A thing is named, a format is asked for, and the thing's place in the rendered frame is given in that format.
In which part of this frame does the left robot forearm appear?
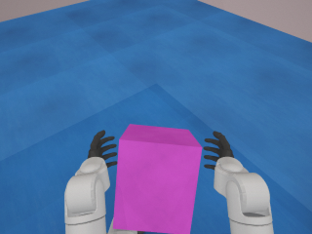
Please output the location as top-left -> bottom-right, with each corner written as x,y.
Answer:
64,157 -> 110,234

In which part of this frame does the robot left thigh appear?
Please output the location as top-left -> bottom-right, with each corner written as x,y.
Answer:
108,217 -> 137,234

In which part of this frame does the right robot forearm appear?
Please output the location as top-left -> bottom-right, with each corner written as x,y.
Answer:
214,156 -> 274,234

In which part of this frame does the carton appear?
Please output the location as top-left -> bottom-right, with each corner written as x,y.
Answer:
113,124 -> 203,234

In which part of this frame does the right robot hand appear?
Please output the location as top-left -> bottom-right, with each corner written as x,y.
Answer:
203,131 -> 234,170

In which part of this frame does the left robot hand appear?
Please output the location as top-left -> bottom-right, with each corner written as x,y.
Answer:
87,130 -> 118,168

